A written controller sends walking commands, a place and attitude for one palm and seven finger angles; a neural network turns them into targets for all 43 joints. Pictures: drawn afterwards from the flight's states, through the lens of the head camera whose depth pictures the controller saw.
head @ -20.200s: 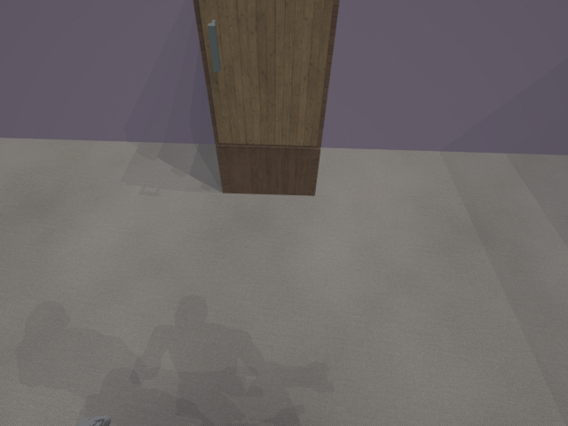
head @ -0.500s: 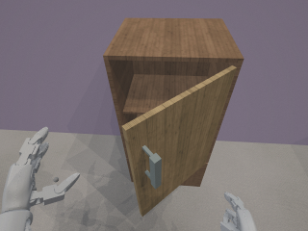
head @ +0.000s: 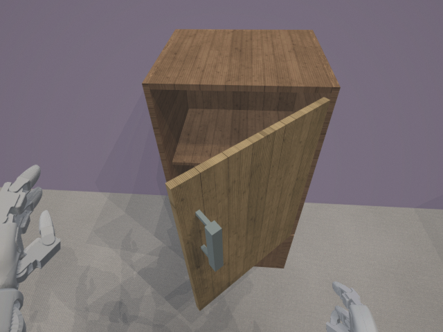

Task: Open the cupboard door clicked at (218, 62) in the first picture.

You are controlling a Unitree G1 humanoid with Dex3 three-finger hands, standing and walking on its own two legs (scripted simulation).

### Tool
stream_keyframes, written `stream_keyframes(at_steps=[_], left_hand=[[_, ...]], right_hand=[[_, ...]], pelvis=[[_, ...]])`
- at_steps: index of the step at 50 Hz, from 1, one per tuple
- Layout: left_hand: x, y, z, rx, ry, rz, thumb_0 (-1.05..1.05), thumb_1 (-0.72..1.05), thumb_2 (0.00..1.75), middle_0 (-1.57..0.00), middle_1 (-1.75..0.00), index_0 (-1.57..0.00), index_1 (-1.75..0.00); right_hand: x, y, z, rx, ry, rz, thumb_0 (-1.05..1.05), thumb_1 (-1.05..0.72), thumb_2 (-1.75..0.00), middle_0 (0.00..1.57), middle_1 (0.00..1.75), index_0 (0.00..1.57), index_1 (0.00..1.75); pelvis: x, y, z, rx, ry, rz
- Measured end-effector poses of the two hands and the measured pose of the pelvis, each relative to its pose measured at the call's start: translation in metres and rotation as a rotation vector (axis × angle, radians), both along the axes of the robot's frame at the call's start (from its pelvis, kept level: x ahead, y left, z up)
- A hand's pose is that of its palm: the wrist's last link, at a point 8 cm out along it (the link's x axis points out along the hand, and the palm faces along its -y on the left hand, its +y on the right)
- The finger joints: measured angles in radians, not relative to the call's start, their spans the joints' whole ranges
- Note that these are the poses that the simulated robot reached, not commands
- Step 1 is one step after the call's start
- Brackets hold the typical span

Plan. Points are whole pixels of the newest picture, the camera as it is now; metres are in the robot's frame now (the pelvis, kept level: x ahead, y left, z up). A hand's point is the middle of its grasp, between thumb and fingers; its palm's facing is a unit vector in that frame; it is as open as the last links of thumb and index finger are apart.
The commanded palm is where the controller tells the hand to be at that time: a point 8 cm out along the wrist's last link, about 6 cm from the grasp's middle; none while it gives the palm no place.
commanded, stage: draw the hand back to the body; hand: left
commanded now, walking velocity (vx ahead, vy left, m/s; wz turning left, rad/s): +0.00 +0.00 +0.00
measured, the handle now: (208, 240) +0.30 +0.07 -0.02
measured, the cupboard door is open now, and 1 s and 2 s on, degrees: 43 43 43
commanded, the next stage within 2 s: step back with the hand held close in 0.10 s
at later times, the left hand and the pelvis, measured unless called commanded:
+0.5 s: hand (63, 244) +0.18 +0.25 +0.15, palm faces +0.36 -0.79 -0.49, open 7.5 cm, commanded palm +0.13 +0.29 +0.17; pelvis -0.02 -0.01 +0.00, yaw -1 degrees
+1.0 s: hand out of the picture +0.10 +0.30 +0.16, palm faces +0.45 -0.73 -0.51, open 7.5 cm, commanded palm +0.03 +0.33 +0.17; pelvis -0.10 +0.03 -0.01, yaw +3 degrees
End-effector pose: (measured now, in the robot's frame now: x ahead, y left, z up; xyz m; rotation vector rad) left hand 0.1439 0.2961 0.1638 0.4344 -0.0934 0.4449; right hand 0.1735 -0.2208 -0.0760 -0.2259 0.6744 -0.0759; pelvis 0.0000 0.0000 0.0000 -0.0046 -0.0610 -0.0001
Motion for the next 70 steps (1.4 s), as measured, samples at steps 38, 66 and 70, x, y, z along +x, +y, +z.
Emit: stream_keyframes(at_steps=[38, 66, 70], left_hand=[[-0.037, 0.007, 0.012, 0.145, -0.019, -0.100, 0.01, 0.88, 0.90, -0.21, -0.30, -0.21, -0.30], [-0.139, 0.047, 0.013, 0.179, -0.152, -0.067, 0.01, 0.88, 0.90, -0.21, -0.30, -0.21, -0.30], [-0.151, 0.054, 0.021, 0.202, -0.154, -0.058, 0.01, 0.88, 0.90, -0.21, -0.30, -0.21, -0.30]], right_hand=[[-0.074, -0.021, 0.004, -0.052, 0.070, -0.146, 0.01, -0.90, -0.90, 0.20, 0.30, 0.20, 0.29], [-0.128, 0.036, -0.001, -0.069, 0.012, -0.012, 0.01, -0.90, -0.90, 0.21, 0.30, 0.21, 0.30], [-0.140, 0.037, 0.006, -0.057, -0.009, -0.010, 0.01, -0.90, -0.90, 0.21, 0.30, 0.21, 0.30]], pelvis=[[-0.058, 0.008, -0.004, -0.025, 0.054, -0.017], [-0.146, 0.036, -0.016, -0.074, 0.054, 0.046], [-0.163, 0.034, -0.014, -0.071, 0.079, 0.039]])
